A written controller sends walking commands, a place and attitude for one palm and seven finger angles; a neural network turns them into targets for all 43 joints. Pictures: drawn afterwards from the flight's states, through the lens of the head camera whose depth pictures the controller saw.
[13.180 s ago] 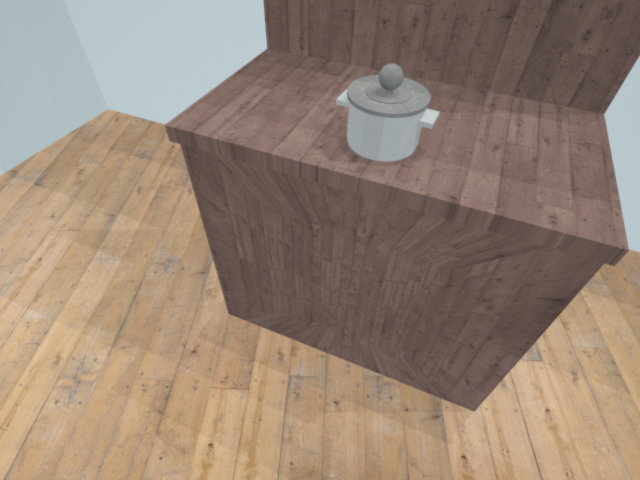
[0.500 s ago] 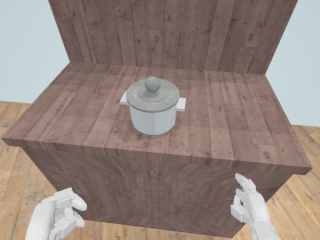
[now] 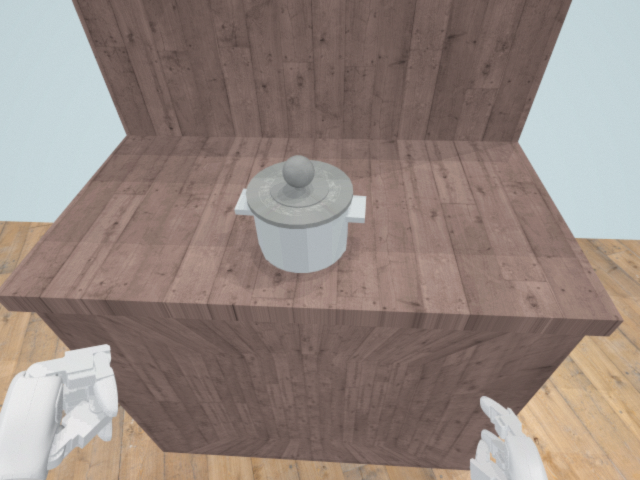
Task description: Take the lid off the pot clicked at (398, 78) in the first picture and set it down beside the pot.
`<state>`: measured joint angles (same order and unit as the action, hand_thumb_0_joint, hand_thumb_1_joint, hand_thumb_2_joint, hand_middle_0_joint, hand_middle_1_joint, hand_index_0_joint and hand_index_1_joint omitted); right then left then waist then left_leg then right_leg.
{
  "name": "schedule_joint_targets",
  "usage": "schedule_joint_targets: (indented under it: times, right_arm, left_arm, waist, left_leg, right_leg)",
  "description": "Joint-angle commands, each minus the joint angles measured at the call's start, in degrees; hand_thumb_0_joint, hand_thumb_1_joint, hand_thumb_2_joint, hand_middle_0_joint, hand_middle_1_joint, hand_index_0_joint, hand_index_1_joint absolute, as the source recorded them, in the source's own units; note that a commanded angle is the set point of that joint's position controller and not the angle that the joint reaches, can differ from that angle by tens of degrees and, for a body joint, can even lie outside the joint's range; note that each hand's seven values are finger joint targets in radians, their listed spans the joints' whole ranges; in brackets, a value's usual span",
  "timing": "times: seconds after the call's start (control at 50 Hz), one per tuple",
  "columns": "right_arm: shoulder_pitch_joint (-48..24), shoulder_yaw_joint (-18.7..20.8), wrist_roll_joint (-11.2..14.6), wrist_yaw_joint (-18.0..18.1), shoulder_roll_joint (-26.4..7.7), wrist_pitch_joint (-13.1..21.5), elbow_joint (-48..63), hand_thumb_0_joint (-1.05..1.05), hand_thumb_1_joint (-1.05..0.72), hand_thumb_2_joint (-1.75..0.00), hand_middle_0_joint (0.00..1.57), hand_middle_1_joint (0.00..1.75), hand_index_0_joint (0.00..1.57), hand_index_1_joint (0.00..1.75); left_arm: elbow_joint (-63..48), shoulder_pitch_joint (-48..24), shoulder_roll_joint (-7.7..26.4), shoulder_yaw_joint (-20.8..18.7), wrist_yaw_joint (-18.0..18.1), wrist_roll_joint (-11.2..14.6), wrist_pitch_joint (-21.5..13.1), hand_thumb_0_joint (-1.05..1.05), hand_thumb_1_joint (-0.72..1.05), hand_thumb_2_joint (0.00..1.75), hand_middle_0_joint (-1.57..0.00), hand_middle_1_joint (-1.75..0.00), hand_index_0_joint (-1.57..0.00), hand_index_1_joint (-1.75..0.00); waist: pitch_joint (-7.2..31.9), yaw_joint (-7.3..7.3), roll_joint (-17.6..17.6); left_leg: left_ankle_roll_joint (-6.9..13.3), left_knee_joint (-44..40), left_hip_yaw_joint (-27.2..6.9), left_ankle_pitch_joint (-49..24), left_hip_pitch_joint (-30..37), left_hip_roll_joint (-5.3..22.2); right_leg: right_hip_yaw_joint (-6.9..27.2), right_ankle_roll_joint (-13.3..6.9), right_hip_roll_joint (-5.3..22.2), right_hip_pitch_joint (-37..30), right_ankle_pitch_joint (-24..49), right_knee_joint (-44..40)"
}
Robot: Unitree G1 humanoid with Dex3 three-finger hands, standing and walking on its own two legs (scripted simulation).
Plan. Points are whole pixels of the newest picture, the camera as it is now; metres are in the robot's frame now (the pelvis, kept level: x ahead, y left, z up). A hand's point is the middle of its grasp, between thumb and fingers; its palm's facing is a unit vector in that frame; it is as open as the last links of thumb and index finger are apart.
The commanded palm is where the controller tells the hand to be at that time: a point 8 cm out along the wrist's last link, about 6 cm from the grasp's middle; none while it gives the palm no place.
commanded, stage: raise the hand higher, near the body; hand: left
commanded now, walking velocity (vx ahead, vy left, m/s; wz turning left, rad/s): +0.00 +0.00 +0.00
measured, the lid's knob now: (298, 171) +0.48 +0.09 +0.16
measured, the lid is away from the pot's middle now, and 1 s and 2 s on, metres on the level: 0.00 0.00 0.00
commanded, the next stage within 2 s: reach forward and open the fingers in 0.44 s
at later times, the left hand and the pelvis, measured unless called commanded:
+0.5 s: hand (96, 338) +0.18 +0.23 +0.18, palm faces +0.39 -0.81 -0.44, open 3.1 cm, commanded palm +0.13 +0.27 +0.19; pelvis +0.02 +0.00 +0.00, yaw +1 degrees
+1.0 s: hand (75, 303) +0.22 +0.27 +0.18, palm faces -0.02 +0.01 -1.00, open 3.6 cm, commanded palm +0.19 +0.26 +0.24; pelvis +0.01 +0.00 +0.00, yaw +2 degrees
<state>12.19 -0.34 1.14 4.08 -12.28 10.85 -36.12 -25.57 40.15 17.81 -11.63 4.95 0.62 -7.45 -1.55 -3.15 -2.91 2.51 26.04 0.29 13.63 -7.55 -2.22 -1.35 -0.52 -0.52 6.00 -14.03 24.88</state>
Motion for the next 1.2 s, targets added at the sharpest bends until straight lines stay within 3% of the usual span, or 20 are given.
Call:
schedule_joint_targets:
  times: [0.0, 0.1, 0.16, 0.2, 0.32, 0.52, 0.54, 0.56, 0.58, 0.6, 0.64, 0.68, 0.74, 0.82, 0.88, 0.94, 1.0, 1.02, 1.1, 1.18]
  right_arm:
    - [-9.79, 2.07, -0.01, -0.01, -5.17, 3.82, 10.95, 0.0, -0.9, -0.9, 0.2, 0.3, 0.2, 0.3]
    - [-9.24, 1.66, -0.14, -0.3, -5.05, 3.89, 11.2, 0.0, -0.9, -0.9, 0.2, 0.3, 0.2, 0.3]
    - [-8.81, 1.47, -0.27, -0.74, -4.8, 3.53, 11.31, 0.0, -0.9, -0.9, 0.2, 0.3, 0.2, 0.3]
    - [-9.35, 1.74, -0.22, -0.87, -4.93, 2.87, 10.86, 0.0, -0.9, -0.9, 0.2, 0.3, 0.2, 0.3]
    - [-9.37, 0.83, -0.53, -0.9, -4.82, 2.41, 11.52, 0.0, -0.9, -0.9, 0.2, 0.3, 0.2, 0.3]
    - [-10.15, 0.8, -0.38, -0.69, -4.79, 0.98, 10.76, 0.0, -0.9, -0.9, 0.2, 0.3, 0.2, 0.3]
    - [-11.14, 0.39, -1.89, -1.24, -9.35, -2.97, 12.52, 0.0, -0.9, -0.9, 0.2, 0.3, 0.2, 0.3]
    - [-11.85, 0.65, -1.59, -1.82, -7.45, -5.22, 15.56, 0.0, -0.9, -0.9, 0.2, 0.3, 0.2, 0.3]
    - [-11.63, 0.66, -1.73, -2.05, -7.5, -6.0, 15.86, 0.0, -0.9, -0.9, 0.2, 0.3, 0.2, 0.3]
    - [-12.21, 0.77, -1.1, -2.51, -7.51, -6.87, 15.97, 0.0, -0.9, -0.9, 0.2, 0.3, 0.2, 0.3]
    - [-12.76, 0.96, -1.27, -3.09, -8.05, -10.74, 16.19, 0.0, -0.9, -0.9, 0.2, 0.3, 0.2, 0.3]
    - [-14.73, 0.76, -0.48, -3.41, -9.0, -14.02, 17.31, 0.0, -0.9, -0.9, 0.2, 0.3, 0.2, 0.3]
    - [-15.89, 0.93, 0.92, -3.51, -9.55, -15.07, 17.2, 0.0, -0.9, -0.9, 0.2, 0.3, 0.2, 0.3]
    - [-15.95, 1.15, 2.03, -3.66, -9.76, -13.99, 16.56, 0.0, -0.9, -0.9, 0.2, 0.3, 0.2, 0.3]
    - [-15.23, 1.31, 2.37, -3.51, -9.85, -12.9, 15.5, 0.0, -0.9, -0.9, 0.2, 0.3, 0.2, 0.3]
    - [-14.32, 1.21, 2.65, -3.04, -10.28, -12.23, 14.61, 0.0, -0.9, -0.9, 0.2, 0.3, 0.2, 0.3]
    - [-16.37, 0.94, 2.75, -2.81, -10.31, -10.8, 15.42, 0.0, -0.9, -0.9, 0.2, 0.3, 0.2, 0.3]
    - [-14.9, 0.53, 2.41, -2.69, -9.7, -11.02, 14.89, 0.0, -0.9, -0.9, 0.2, 0.3, 0.2, 0.3]
    - [-15.8, 0.9, 2.66, -3.16, -10.08, -9.59, 15.28, 0.0, -0.9, -0.9, 0.2, 0.3, 0.2, 0.3]
    - [-15.48, 0.43, 2.68, -3.14, -9.98, -10.29, 14.35, 0.0, -0.9, -0.9, 0.2, 0.3, 0.2, 0.3]
  left_arm:
    - [-13.35, -1.2, 8.89, -7.97, 1.16, 0.36, -3.6, 0.0, 0.9, 0.9, -1.3, -1.5, -1.3, -1.5]
    - [-17.01, -2.95, 9.18, -8.45, 1.3, 0.6, -4.01, 0.0, 0.9, 0.9, -1.3, -1.5, -1.3, -1.5]
    - [-16.91, -3.09, 7.43, -7.23, 0.96, 0.92, -3.78, 0.0, 0.9, 0.9, -1.3, -1.5, -1.3, -1.5]
    - [-15.57, -2.91, 9.15, -9.8, 1.09, 1.02, -3.38, 0.0, 0.9, 0.9, -1.3, -1.5, -1.3, -1.5]
    - [-20.62, -9.36, 9.49, -9.58, 1.05, 1.41, -4.26, 0.0, 0.9, 0.9, -1.3, -1.5, -1.3, -1.5]
    - [-18.67, -14.26, 11.2, -12.93, 1.27, 2.48, -4.69, 0.0, 0.9, 0.9, -1.3, -1.5, -1.3, -1.5]
    - [-20.11, -15.0, 24.36, -11.22, 3.26, -21.2, 1.61, 0.0, 0.87, 0.92, -1.29, -1.46, -1.29, -1.46]
    - [-25.26, -17.32, 19.72, -10.54, 4.25, -20.98, 4.8, 0.0, 0.84, 0.94, -1.28, -1.43, -1.28, -1.43]
    - [-26.29, -18.73, 19.51, -9.85, 4.71, -21.4, 6.14, 0.0, 0.81, 0.96, -1.28, -1.39, -1.28, -1.39]
    - [-25.74, -17.78, 22.81, -11.21, 5.22, -26.27, 8.06, 0.0, 0.77, 0.98, -1.27, -1.36, -1.27, -1.36]
    - [-20.33, -11.29, 24.98, -12.73, 4.04, -32.51, 12.35, 0.0, 0.71, 1.03, -1.26, -1.29, -1.26, -1.29]
    - [-18.57, -14.0, 27.54, -11.91, 1.66, -36.61, 15.03, 0.0, 0.65, 1.07, -1.24, -1.22, -1.24, -1.22]
    - [-14.83, -19.21, 32.69, -12.47, -2.6, -39.9, 16.3, 0.0, 0.56, 1.13, -1.22, -1.11, -1.22, -1.11]
    - [-14.39, -22.45, 37.65, -13.22, -8.71, -39.61, 16.23, 0.0, 0.42, 1.22, -1.18, -0.97, -1.18, -0.97]
    - [-11.35, -26.43, 36.95, -10.82, -13.19, -38.16, 15.7, 0.0, 0.32, 1.28, -1.15, -0.86, -1.15, -0.86]
    - [-6.33, -32.34, 40.64, -12.29, -17.17, -37.94, 15.28, 0.0, 0.21, 1.34, -1.12, -0.76, -1.12, -0.76]
    - [-8.3, -38.79, 43.69, -13.19, -19.75, -38.48, 14.53, 0.0, 0.11, 1.4, -1.08, -0.65, -1.08, -0.65]
    - [-8.21, -42.68, 43.0, -11.06, -20.92, -38.69, 14.04, 0.0, 0.08, 1.42, -1.07, -0.61, -1.07, -0.61]
    - [-5.55, -44.0, 41.79, -10.37, -23.14, -38.56, 14.11, 0.0, -0.05, 1.51, -1.02, -0.47, -1.02, -0.47]
    - [-1.48, -53.95, 43.24, -8.87, -24.69, -39.83, 13.81, 0.0, -0.18, 1.59, -0.97, -0.33, -0.97, -0.33]
  waist:
    - [0.67, -0.94, 0.13]
    - [1.81, -0.83, -2.79]
    - [2.61, -0.75, -1.54]
    - [1.95, -1.01, -0.81]
    - [4.16, -0.51, -1.82]
    - [4.33, -0.69, 0.66]
    - [3.79, -2.17, -3.44]
    - [5.7, -1.86, -6.81]
    - [6.83, -1.85, -6.89]
    - [6.56, -2.45, -8.92]
    - [8.33, -3.52, -2.9]
    - [8.53, -2.87, 1.28]
    - [12.04, -2.37, 1.79]
    - [18.2, -2.55, 0.0]
    - [13.43, -1.41, 1.15]
    - [10.24, -0.86, 3.88]
    - [11.49, -1.05, -0.56]
    - [13.82, -1.18, -2.01]
    - [13.03, -1.0, -2.65]
    - [11.4, -1.39, -1.25]
  left_leg:
    - [-1.11, -4.9, -2.64, -4.74, 0.48, 3.55]
    - [-1.46, -4.21, -2.87, -7.78, 1.79, 3.81]
    - [-1.69, -4.22, -3.18, -11.54, 2.33, 4.12]
    - [-1.63, -3.6, -2.81, -11.97, 2.04, 4.0]
    - [-1.64, -3.13, -2.8, -12.83, 3.53, 3.77]
    - [-1.14, -3.16, -2.17, -11.67, 3.95, 3.58]
    - [-1.43, -1.98, -0.01, -12.45, -3.68, 2.3]
    - [-2.05, -2.03, 0.41, -13.34, -4.04, 2.31]
    - [-1.99, -1.46, 0.65, -14.25, -4.06, 2.28]
    - [-2.41, -1.07, 0.37, -13.77, -3.87, 2.57]
    - [-1.69, -0.41, 0.92, -13.61, -5.22, 1.98]
    - [-1.23, 0.23, 0.78, -12.82, -5.56, 1.47]
    - [-0.64, 0.93, 0.04, -12.91, -4.65, 1.59]
    - [-0.01, 1.81, -0.92, -17.34, -2.36, 1.0]
    - [0.16, 0.81, -1.53, -17.51, -2.32, 0.78]
    - [0.41, 0.43, -1.44, -16.79, -3.01, 0.55]
    - [0.53, 0.43, -2.24, -17.8, -0.89, 0.05]
    - [0.46, -0.46, -2.38, -17.58, -1.04, -0.34]
    - [0.21, -0.56, -3.35, -17.78, 1.53, -0.19]
    - [-0.18, -3.48, -3.11, -11.02, -1.12, 0.21]
  right_leg:
    - [-0.83, -0.6, 0.94, 4.63, 1.39, -4.67]
    - [-0.7, -0.85, 0.84, 4.31, 4.05, -4.12]
    - [-1.34, -0.75, 1.02, 3.31, 6.6, -3.1]
    - [-1.08, -0.89, 0.75, 3.75, 7.58, -3.41]
    - [-0.94, -0.83, 1.28, 3.18, 8.49, -3.8]
    - [-0.65, -0.62, 1.68, 3.06, 8.5, -5.04]
    - [0.66, -0.3, 0.88, 6.37, 8.76, -1.75]
    - [-1.34, -1.09, 1.42, 5.46, 8.21, -0.68]
    - [-1.8, -1.21, 1.46, 5.51, 8.21, 0.04]
    - [-0.3, -1.71, 0.75, 5.48, 7.78, 0.26]
    - [-0.1, -1.72, 0.42, 4.13, 8.03, 0.75]
    - [1.24, -1.33, 0.66, 4.23, 9.21, 0.43]
    - [1.55, -0.48, 1.36, 3.5, 10.46, 0.65]
    - [1.17, 0.72, 2.22, -0.09, 18.24, 1.18]
    - [-0.09, 1.42, 1.96, 2.78, 19.08, -0.27]
    - [-0.49, 1.65, 1.62, 3.59, 19.26, -1.21]
    - [0.17, 1.11, 1.09, 3.08, 18.96, -1.46]
    - [-0.8, 1.36, 1.52, 2.18, 17.23, -1.49]
    - [-0.71, 0.63, 0.29, 3.71, 15.35, -1.74]
    - [-1.73, 0.89, 0.63, 5.15, 7.1, -3.07]
